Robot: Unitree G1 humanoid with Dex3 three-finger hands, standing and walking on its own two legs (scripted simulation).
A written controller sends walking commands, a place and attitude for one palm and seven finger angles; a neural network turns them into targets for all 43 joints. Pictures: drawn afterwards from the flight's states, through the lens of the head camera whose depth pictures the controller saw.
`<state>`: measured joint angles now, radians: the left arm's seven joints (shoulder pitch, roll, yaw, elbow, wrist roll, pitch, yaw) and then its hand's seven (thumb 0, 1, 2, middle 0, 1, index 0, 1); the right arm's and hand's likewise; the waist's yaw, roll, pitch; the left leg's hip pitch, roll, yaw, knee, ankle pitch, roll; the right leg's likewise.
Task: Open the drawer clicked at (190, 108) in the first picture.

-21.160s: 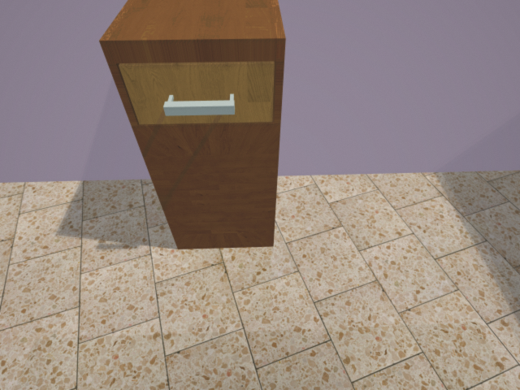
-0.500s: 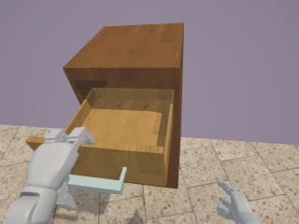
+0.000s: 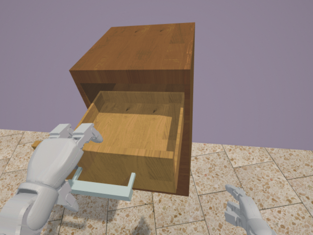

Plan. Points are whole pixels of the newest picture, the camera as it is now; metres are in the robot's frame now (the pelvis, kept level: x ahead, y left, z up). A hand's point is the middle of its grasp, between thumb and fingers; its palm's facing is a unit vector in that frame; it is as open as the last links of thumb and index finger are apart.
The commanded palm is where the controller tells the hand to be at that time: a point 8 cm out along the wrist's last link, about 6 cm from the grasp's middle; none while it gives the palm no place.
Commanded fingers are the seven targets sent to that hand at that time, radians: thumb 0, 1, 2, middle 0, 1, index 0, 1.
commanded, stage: draw the hand back to the body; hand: left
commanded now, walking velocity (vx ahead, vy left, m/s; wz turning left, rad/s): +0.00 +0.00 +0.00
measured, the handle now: (101, 181) +0.24 +0.20 +0.01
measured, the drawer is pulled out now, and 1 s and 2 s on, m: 0.30 0.30 0.30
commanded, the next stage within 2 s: step back with the hand held close in 1.52 s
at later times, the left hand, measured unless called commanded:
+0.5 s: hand (57, 171) +0.19 +0.23 +0.16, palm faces +0.11 -0.07 -0.99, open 13.8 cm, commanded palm +0.16 +0.23 +0.22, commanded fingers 0.00 -0.50 0.30 -0.30 -1.20 -0.30 -1.20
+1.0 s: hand (60, 151) +0.21 +0.22 +0.19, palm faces +0.36 -0.84 -0.40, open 11.4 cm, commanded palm +0.16 +0.27 +0.21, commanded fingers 0.00 0.38 0.68 -0.24 -0.64 -0.24 -0.64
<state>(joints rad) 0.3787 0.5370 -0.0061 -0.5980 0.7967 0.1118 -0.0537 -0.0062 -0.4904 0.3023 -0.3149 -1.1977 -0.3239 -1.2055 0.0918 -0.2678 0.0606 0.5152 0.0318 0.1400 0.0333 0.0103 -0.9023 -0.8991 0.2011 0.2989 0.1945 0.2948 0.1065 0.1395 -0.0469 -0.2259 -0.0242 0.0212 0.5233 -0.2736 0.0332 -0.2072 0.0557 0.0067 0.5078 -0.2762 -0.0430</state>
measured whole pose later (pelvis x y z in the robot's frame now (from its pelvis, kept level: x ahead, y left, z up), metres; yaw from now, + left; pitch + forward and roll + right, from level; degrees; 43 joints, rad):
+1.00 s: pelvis +0.03 +0.00 +0.00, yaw +1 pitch -2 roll -1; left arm 0.54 0.36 0.29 -0.58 -0.09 -0.16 0.10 -0.01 0.04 0.53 -0.27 -0.85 -0.28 -0.86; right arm 0.20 -0.23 0.02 0.63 0.02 -0.12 -0.06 0.01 -0.90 -0.90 0.20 0.30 0.20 0.30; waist 0.04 0.07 -0.01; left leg -0.16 -0.03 0.00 0.49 -0.30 0.03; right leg -0.13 0.05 -0.01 0.45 -0.30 -0.04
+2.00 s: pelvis -0.01 +0.00 +0.00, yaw +1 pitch +2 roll +0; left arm 0.64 0.44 0.40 -0.61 -0.06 -0.21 0.11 0.01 0.89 0.90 -0.21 -0.30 -0.22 -0.31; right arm 0.19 -0.24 -0.03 0.56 0.03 -0.02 -0.06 0.01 -0.90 -0.90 0.20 0.30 0.20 0.29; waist -0.02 0.03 0.01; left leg -0.30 -0.03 0.01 0.52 -0.25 0.04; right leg -0.28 0.05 -0.01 0.51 -0.25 -0.03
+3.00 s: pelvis -0.18 -0.02 -0.01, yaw -1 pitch +3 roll +0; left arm 0.60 0.46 0.47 -0.64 -0.06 -0.27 0.13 0.00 0.89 0.90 -0.21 -0.30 -0.22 -0.31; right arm 0.18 -0.23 -0.01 0.63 0.03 -0.05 -0.08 0.01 -0.90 -0.90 0.20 0.30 0.20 0.30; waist -0.02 -0.02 0.00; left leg -0.36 -0.01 0.01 0.56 -0.22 0.02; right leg -0.30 -0.01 -0.05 0.58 -0.33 0.00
